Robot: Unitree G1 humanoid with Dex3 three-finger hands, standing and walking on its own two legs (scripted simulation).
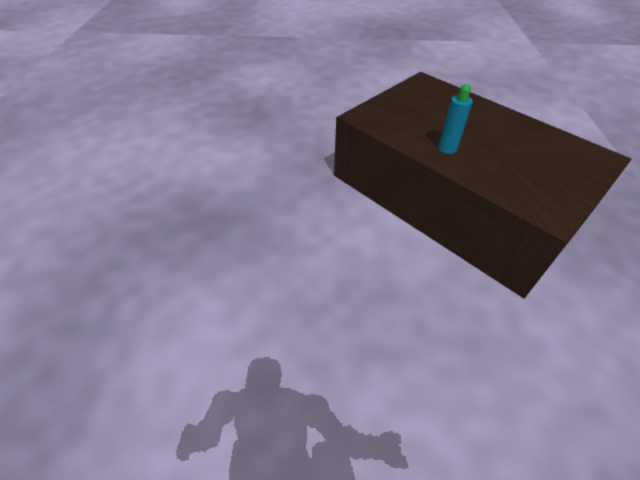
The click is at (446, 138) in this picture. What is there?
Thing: necked bottle
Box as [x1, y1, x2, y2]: [438, 84, 472, 153]
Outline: 467,84 461,86 459,94 453,96 451,99 438,145 438,148 446,153 452,153 456,151 469,112 472,100 468,96 470,87
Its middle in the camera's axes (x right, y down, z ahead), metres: +0.51 -0.46 +1.45
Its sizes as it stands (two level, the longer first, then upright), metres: 0.076 0.076 0.268
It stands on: a support 0.33 m high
